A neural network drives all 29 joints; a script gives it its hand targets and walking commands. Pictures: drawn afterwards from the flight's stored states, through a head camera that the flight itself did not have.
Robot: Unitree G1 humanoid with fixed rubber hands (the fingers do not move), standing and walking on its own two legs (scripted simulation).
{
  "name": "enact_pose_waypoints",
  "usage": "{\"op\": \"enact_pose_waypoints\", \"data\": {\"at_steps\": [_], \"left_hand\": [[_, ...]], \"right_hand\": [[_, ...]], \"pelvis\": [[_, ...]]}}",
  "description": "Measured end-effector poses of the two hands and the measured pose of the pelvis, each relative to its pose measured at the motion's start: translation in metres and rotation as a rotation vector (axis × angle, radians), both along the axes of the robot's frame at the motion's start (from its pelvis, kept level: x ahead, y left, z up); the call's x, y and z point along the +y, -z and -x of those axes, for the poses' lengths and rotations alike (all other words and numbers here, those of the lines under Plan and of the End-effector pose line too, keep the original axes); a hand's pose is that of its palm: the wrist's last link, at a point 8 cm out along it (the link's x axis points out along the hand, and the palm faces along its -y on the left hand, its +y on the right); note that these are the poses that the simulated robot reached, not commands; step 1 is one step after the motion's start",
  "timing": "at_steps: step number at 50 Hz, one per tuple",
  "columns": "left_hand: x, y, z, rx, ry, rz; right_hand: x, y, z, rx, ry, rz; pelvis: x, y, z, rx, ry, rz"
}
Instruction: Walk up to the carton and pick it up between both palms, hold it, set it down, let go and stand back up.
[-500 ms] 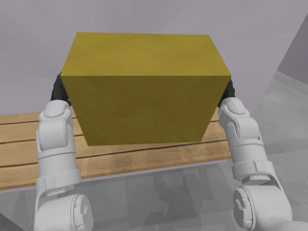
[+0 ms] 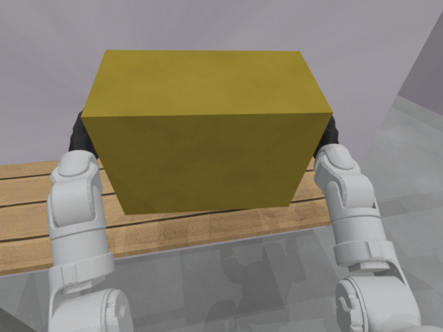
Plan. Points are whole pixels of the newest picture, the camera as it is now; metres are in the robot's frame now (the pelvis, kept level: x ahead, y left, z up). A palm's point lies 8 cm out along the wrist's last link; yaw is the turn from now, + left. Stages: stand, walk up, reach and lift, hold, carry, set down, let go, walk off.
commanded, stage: hold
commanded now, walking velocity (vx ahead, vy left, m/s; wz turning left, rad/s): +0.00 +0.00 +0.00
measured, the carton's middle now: (207, 137) +0.38 +0.00 +0.18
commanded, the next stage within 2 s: none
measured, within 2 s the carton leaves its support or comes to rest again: neither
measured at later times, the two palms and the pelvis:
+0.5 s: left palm (75, 152) +0.34 +0.21 +0.19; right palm (318, 139) +0.35 -0.19 +0.19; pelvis -0.01 +0.00 +0.00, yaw +1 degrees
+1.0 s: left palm (82, 151) +0.35 +0.20 +0.19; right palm (322, 139) +0.35 -0.20 +0.19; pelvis +0.00 -0.01 +0.00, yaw +0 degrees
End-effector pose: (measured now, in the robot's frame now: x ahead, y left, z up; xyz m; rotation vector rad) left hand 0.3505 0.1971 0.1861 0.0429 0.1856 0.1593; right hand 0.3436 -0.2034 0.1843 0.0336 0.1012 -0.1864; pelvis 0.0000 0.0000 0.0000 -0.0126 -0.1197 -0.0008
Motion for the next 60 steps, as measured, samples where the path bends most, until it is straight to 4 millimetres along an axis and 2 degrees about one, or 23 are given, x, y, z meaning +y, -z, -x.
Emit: {"op": "enact_pose_waypoints", "data": {"at_steps": [6, 16, 26, 44, 60], "left_hand": [[-0.002, -0.002, 0.000, -0.006, -0.001, 0.006], [0.006, -0.011, 0.004, -0.021, -0.021, 0.007], [0.011, -0.007, 0.006, -0.003, -0.024, 0.001], [-0.002, -0.004, -0.002, 0.001, -0.003, 0.001], [0.013, -0.003, 0.005, -0.007, -0.029, 0.007]], "right_hand": [[-0.002, -0.004, 0.000, -0.009, 0.001, 0.003], [0.006, -0.016, -0.005, -0.025, -0.019, 0.011], [0.011, -0.008, -0.003, -0.011, -0.020, -0.006], [-0.002, -0.007, -0.003, -0.015, -0.001, 0.011], [0.014, -0.009, -0.006, -0.024, -0.022, 0.002]], "pelvis": [[-0.002, 0.000, 0.003, 0.010, 0.006, -0.003], [-0.006, 0.000, 0.005, 0.009, -0.005, -0.004], [-0.004, 0.000, 0.006, -0.003, -0.016, -0.003], [-0.004, 0.000, 0.005, 0.004, 0.002, -0.006], [-0.004, 0.000, 0.003, -0.001, -0.016, -0.002]]}}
